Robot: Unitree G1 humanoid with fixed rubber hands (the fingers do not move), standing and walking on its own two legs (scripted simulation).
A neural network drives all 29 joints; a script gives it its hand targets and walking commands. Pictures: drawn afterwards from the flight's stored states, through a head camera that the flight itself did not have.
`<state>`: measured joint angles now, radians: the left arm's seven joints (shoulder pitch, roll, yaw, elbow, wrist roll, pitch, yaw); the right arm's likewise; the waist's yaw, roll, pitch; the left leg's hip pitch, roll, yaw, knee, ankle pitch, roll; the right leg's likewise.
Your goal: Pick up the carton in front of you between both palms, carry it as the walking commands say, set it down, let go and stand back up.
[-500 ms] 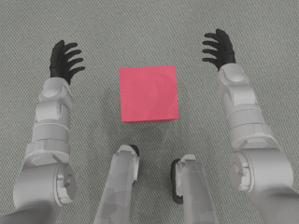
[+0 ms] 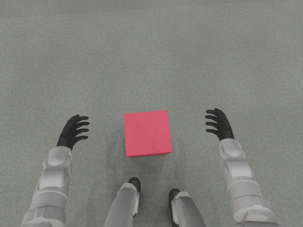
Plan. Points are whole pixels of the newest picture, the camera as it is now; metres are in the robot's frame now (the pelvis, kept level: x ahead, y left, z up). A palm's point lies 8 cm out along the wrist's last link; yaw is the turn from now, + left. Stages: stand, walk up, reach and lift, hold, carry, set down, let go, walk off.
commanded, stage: let go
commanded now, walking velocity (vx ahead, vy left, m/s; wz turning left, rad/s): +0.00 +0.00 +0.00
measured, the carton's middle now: (147, 136) +0.42 +0.04 -0.58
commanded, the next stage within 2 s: stand in 0.94 s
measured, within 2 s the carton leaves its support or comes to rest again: neither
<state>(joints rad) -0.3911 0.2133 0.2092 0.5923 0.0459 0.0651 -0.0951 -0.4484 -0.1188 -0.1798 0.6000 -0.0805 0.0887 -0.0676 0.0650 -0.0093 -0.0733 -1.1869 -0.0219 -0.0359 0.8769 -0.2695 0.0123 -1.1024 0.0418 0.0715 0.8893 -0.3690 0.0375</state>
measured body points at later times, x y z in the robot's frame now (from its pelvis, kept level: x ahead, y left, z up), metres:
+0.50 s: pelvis +0.05 -0.02 +0.07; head +0.10 -0.02 +0.52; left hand +0.21 +0.22 -0.01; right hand +0.24 -0.25 -0.01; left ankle +0.05 +0.11 -0.67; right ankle +0.01 -0.14 -0.67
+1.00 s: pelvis +0.05 -0.02 +0.06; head +0.05 -0.01 +0.51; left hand +0.22 +0.24 -0.01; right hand +0.22 -0.26 -0.02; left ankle +0.05 +0.10 -0.67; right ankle +0.01 -0.14 -0.67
